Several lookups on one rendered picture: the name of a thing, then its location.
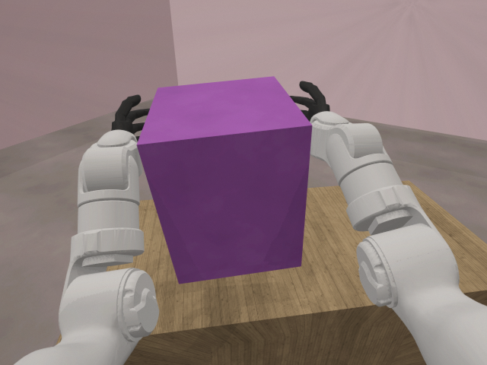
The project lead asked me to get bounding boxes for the left robot hand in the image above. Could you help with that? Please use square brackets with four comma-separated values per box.
[111, 95, 150, 141]

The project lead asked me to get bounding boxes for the robot right upper arm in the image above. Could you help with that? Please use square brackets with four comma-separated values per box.
[356, 224, 487, 365]

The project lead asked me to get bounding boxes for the robot left forearm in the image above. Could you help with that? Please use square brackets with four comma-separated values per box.
[59, 130, 145, 335]

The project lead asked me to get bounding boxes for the pedestal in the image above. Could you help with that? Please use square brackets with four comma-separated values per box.
[56, 180, 487, 365]

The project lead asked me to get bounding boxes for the robot left upper arm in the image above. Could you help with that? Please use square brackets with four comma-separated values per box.
[14, 268, 159, 365]

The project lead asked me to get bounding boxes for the carton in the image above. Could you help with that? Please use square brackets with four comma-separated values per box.
[137, 76, 312, 284]

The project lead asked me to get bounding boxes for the robot right forearm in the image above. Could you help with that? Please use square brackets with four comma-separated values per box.
[310, 111, 460, 284]

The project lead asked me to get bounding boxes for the right robot hand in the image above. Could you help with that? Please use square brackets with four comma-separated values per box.
[290, 81, 330, 121]

